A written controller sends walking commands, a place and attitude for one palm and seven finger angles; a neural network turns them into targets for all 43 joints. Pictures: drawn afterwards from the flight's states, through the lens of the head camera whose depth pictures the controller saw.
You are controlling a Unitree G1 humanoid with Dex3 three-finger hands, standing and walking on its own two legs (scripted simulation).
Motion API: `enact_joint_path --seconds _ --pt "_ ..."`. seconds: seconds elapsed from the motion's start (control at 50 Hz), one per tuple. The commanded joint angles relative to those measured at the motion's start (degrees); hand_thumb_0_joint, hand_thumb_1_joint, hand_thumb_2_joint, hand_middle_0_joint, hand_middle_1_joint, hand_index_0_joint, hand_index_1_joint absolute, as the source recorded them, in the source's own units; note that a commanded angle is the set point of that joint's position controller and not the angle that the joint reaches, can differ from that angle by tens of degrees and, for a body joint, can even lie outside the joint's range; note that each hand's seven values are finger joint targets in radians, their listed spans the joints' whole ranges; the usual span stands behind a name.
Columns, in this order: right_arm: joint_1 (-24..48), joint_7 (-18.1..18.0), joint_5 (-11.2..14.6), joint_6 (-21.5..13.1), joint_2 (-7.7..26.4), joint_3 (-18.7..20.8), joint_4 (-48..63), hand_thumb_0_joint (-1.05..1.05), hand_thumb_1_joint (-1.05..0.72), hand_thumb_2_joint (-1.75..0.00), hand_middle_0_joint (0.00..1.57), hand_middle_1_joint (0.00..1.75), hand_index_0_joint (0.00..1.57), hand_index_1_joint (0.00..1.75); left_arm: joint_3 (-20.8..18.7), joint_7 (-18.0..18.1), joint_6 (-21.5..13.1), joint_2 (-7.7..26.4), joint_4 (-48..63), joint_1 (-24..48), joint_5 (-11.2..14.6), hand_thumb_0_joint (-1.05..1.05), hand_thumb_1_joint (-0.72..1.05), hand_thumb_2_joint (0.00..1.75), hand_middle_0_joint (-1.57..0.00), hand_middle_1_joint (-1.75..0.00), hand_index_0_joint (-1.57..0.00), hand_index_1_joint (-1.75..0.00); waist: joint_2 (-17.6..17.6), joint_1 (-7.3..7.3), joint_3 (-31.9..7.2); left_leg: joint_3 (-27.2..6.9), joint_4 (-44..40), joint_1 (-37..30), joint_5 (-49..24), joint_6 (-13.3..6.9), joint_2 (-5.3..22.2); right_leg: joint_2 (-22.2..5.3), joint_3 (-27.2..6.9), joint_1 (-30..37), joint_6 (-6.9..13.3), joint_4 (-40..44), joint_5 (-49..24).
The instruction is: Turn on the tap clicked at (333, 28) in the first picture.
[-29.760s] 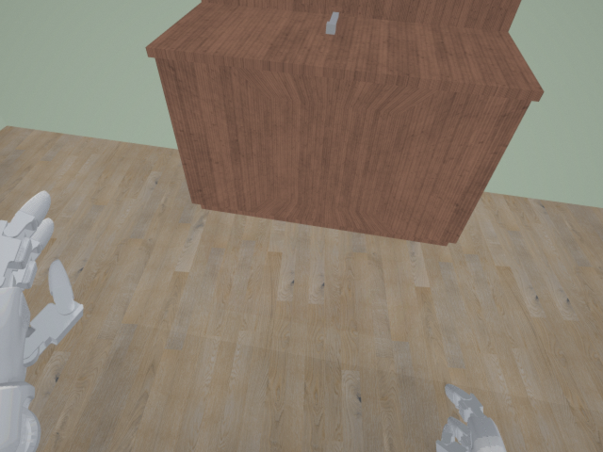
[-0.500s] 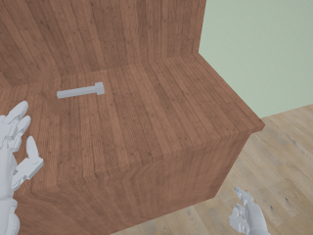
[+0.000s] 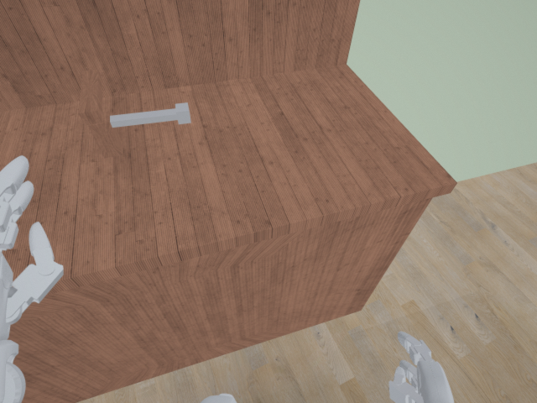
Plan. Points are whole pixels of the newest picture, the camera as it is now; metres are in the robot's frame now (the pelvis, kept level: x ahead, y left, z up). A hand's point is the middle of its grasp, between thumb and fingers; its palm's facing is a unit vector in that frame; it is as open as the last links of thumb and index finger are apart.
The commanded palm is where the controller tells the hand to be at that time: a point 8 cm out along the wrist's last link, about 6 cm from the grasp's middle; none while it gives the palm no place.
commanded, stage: step back with the hand held close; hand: left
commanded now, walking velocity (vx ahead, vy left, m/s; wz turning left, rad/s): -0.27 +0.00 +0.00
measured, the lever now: (183, 113) +0.59 +0.22 +0.10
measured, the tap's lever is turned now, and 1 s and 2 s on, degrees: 86 86 86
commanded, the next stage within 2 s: stop stepping back and stand still in 0.70 s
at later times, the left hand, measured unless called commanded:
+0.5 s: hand (27, 317) +0.16 +0.24 +0.18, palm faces +0.44 -0.80 -0.40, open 7.4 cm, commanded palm +0.10 +0.27 +0.19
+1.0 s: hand out of the picture +0.04 +0.20 +0.17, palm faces +0.42 -0.81 -0.41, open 7.4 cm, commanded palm -0.01 +0.24 +0.19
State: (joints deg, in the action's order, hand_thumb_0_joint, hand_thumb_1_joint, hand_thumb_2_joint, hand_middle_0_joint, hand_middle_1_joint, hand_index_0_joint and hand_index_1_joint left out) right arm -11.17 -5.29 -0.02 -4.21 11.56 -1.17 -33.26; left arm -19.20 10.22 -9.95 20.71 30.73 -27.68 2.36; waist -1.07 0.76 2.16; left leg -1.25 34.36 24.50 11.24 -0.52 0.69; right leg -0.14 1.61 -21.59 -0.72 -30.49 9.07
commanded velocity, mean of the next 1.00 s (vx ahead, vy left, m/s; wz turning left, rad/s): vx -0.26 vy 0.00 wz -0.03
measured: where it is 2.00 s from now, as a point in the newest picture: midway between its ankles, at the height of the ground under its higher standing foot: outside the picture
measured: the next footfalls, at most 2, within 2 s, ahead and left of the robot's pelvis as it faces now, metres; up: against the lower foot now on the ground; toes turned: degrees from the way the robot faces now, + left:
right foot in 0.64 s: -0.02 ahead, -0.14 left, +0.00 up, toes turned +2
left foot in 0.92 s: -0.15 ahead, +0.05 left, +0.00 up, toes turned +5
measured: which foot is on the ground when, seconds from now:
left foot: down 0.00-0.66, up 0.68-0.90, down 0.92-1.00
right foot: down 0.00-0.42, up 0.44-0.62, down 0.64-1.00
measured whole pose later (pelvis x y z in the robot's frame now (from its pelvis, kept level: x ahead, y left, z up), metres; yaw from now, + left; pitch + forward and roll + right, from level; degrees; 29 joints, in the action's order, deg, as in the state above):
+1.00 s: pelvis -0.17 -0.04 +0.01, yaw +2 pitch +0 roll +2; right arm -13.5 -5.4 0.9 -3.8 13.2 1.7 -32.2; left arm -20.7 10.7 -7.4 23.1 30.8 -29.9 3.3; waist 3.2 -1.4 0.7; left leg 1.5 28.4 12.9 15.4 1.5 0.7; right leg 0.5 -1.0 -26.0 -0.2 -35.8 15.8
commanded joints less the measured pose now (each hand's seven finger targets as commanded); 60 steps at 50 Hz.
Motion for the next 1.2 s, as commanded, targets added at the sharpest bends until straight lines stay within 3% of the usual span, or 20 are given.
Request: enact_joint_path --seconds 0.0,0.14,0.22,0.28,0.34,0.38,0.42,0.46,0.5,0.58,0.6,0.64,0.68,0.72,0.84,0.92,0.96,1.04,1.12,1.18 --pt "5.75 -0.31 0.10 -3.28 7.48 2.72 8.94 0.00 -0.90 -0.90 0.20 0.30 0.20 0.30 -7.26 1.30 -3.68 10.11 13.61 3.16 -0.18 0.00 0.90 0.90 -0.20 -0.30 -0.20 -0.30 -3.24 -0.69 -7.18 -7.37 -9.55 0.95 19.35 -1.69 5.19 -4.41 -5.33 2.00 1.83 5.18 12.73" --pt "5.98 -0.12 -0.11 -3.56 7.20 3.02 9.30 0.00 -0.90 -0.90 0.20 0.30 0.20 0.30 -7.45 0.66 -4.13 8.64 12.84 2.43 -1.14 0.00 0.90 0.90 -0.20 -0.30 -0.20 -0.30 -6.85 -0.34 -8.01 -10.68 -15.67 9.65 20.60 -3.95 9.12 0.16 -3.56 12.14 0.10 -4.71 1.90" --pt "4.49 0.50 -0.37 -2.93 6.73 3.47 8.13 0.00 -0.90 -0.90 0.20 0.30 0.20 0.30 -7.94 0.88 -4.26 10.79 14.34 3.88 -0.67 0.00 0.90 0.90 -0.20 -0.30 -0.20 -0.30 4.98 -0.96 -6.75 -2.76 2.98 3.77 19.04 -0.38 2.26 -10.82 -16.24 -0.87 5.39 9.88 12.04" --pt "4.50 1.58 -0.17 -2.13 4.83 2.87 6.72 0.00 -0.90 -0.90 0.20 0.30 0.20 0.30 -6.57 1.30 -3.54 10.49 16.12 2.91 0.19 0.00 0.90 0.90 -0.20 -0.30 -0.20 -0.30 10.30 -1.64 -12.32 0.16 17.60 -6.48 10.37 1.45 -0.28 -19.32 -17.06 -3.83 10.07 12.36 -3.16" --pt "5.50 1.23 -0.23 -1.11 5.42 2.64 7.33 0.00 -0.90 -0.90 0.20 0.30 0.20 0.30 -8.36 1.26 -2.86 11.26 15.87 0.98 0.38 0.00 0.90 0.90 -0.20 -0.30 -0.20 -0.30 4.55 -1.86 -8.59 -3.54 -3.10 -4.90 7.33 -0.38 3.17 -13.02 -10.51 -1.87 5.40 3.89 -3.82" --pt "6.03 0.59 -0.27 -1.50 7.54 3.56 8.54 0.00 -0.90 -0.90 0.20 0.30 0.20 0.30 -8.72 1.42 -3.89 10.54 16.72 0.91 0.20 0.00 0.90 0.90 -0.20 -0.30 -0.20 -0.30 -10.15 -0.93 -9.32 -13.90 -13.72 -2.06 0.20 -4.83 13.61 -1.30 -3.01 -0.88 -0.16 -8.32 1.76" --pt "4.54 0.42 -0.90 -3.25 6.71 4.03 8.31 0.00 -0.90 -0.90 0.20 0.30 0.20 0.30 -9.61 1.44 -4.36 10.95 17.98 1.90 0.35 0.00 0.90 0.90 -0.20 -0.30 -0.20 -0.30 -19.06 -1.55 -11.24 -19.63 -21.99 2.79 8.35 -8.20 18.77 2.76 -4.66 0.55 -0.51 -28.20 17.40" --pt "3.47 0.90 -1.06 -4.67 5.79 4.44 6.38 0.00 -0.90 -0.90 0.20 0.30 0.20 0.30 -8.24 1.30 -3.72 9.19 15.49 3.23 0.65 0.00 0.90 0.90 -0.20 -0.30 -0.20 -0.30 -9.59 -1.06 -10.10 -14.32 -14.86 -8.63 -13.01 -8.49 17.58 1.52 -6.29 -8.14 -0.28 -28.58 18.36" --pt "3.51 1.50 -0.60 -5.62 6.05 4.12 5.58 0.00 -0.90 -0.90 0.20 0.30 0.20 0.30 -6.66 0.84 -3.20 7.91 13.98 3.21 0.92 0.00 0.90 0.90 -0.20 -0.30 -0.20 -0.30 -8.92 -0.15 -11.40 -9.79 -12.87 -13.73 -20.42 -6.95 15.88 0.88 -4.35 -5.87 -0.67 -18.50 17.05" --pt "6.13 1.84 -0.73 -5.42 6.94 2.86 6.12 0.00 -0.90 -0.90 0.20 0.30 0.20 0.30 -3.11 -0.41 -1.80 6.43 14.09 6.15 0.31 0.00 0.90 0.90 -0.20 -0.30 -0.20 -0.30 -10.14 0.37 -9.15 -6.34 -10.79 -9.44 -6.45 -3.04 12.68 1.19 -3.17 5.27 -0.45 4.78 4.18" --pt "7.27 1.78 -0.75 -5.17 6.99 2.82 6.72 0.00 -0.90 -0.90 0.20 0.30 0.20 0.30 -4.15 -0.68 -2.07 7.94 14.25 7.07 -0.04 0.00 0.90 0.90 -0.20 -0.30 -0.20 -0.30 -5.02 0.70 -7.23 -3.78 -5.87 -6.85 2.66 -1.21 10.06 -0.86 -4.16 5.42 0.17 12.66 -2.46" --pt "6.45 1.58 0.51 -4.14 5.09 3.71 7.85 0.00 -0.90 -0.90 0.20 0.30 0.20 0.30 -5.16 -0.73 -1.99 10.74 14.79 6.21 0.29 0.00 0.90 0.90 -0.20 -0.30 -0.20 -0.30 16.88 0.51 -10.52 3.73 19.36 -1.51 14.77 3.41 -1.33 -18.78 -21.55 1.58 8.60 17.26 -11.39" --pt "6.89 1.92 -0.02 -2.87 3.05 2.95 7.95 0.00 -0.90 -0.90 0.20 0.30 0.20 0.30 -7.01 -0.86 -1.55 10.93 15.36 -0.25 0.60 0.00 0.90 0.90 -0.20 -0.30 -0.20 -0.30 9.39 -0.32 -11.92 -2.27 31.06 3.41 15.38 3.36 -0.05 -18.92 -18.80 4.39 10.69 12.27 -19.38" --pt "7.32 1.69 -0.58 -1.23 2.19 1.73 8.18 0.00 -0.90 -0.90 0.20 0.30 0.20 0.30 -7.74 -0.62 -2.11 10.30 15.25 -2.06 0.73 0.00 0.90 0.90 -0.20 -0.30 -0.20 -0.30 4.90 -1.15 -12.53 -0.50 22.69 3.80 15.03 3.36 1.17 -16.53 -14.24 8.73 9.42 9.13 -26.00" --pt "2.28 0.44 0.43 -0.09 5.48 3.40 9.08 0.00 -0.90 -0.90 0.20 0.30 0.20 0.30 -8.57 1.32 -1.07 9.91 10.97 -4.19 0.50 0.00 0.90 0.90 -0.20 -0.30 -0.20 -0.30 8.35 -2.23 -14.54 3.73 -7.02 -11.70 7.47 -0.10 0.34 -13.58 -15.35 7.91 5.61 10.53 -3.75" --pt "3.09 -0.31 1.77 -2.52 10.02 5.02 11.60 0.00 -0.90 -0.90 0.20 0.30 0.20 0.30 -7.39 1.49 -1.20 10.25 13.57 -0.77 0.92 0.00 0.90 0.90 -0.20 -0.30 -0.20 -0.30 -10.08 -0.72 -10.50 -11.06 -17.89 -14.53 -1.88 -6.61 14.95 1.30 -1.95 1.64 -0.70 -6.43 9.88" --pt "2.50 -0.04 0.98 -4.08 7.56 4.09 8.99 0.00 -0.90 -0.90 0.20 0.30 0.20 0.30 -7.07 1.43 -0.60 9.48 13.29 1.26 0.39 0.00 0.90 0.90 -0.20 -0.30 -0.20 -0.30 -15.78 -2.32 -4.42 -10.27 -21.28 -6.47 8.76 -7.26 13.48 0.92 -2.50 -1.11 -0.51 -16.26 13.70" --pt "4.40 0.79 0.93 -5.62 8.78 3.85 6.73 0.00 -0.90 -0.90 0.20 0.30 0.20 0.30 -3.90 0.42 -0.47 7.20 8.52 5.66 -0.55 0.00 0.90 0.90 -0.20 -0.30 -0.20 -0.30 -2.27 -1.01 -0.03 -4.04 -11.36 0.86 20.54 -4.37 7.33 -0.01 -1.77 10.00 -0.56 5.44 7.48" --pt "3.99 0.99 -0.24 -4.27 6.88 3.94 3.52 0.00 -0.90 -0.90 0.20 0.30 0.20 0.30 -4.97 -0.07 0.06 10.34 10.20 11.34 -0.67 0.00 0.90 0.90 -0.20 -0.30 -0.20 -0.30 14.60 -2.50 -3.96 3.55 24.55 -5.13 17.43 -1.09 -2.48 -16.32 -29.88 -5.23 9.18 23.35 40.77" --pt "4.00 1.06 -0.48 -3.39 4.80 1.96 2.61 0.00 -0.90 -0.90 0.20 0.30 0.20 0.30 -5.98 0.23 0.86 10.80 10.58 9.32 -0.19 0.00 0.90 0.90 -0.20 -0.30 -0.20 -0.30 7.46 -3.24 -5.45 3.67 14.87 -14.13 17.13 -1.86 0.21 -13.73 -18.20 -12.08 8.30 18.02 34.21"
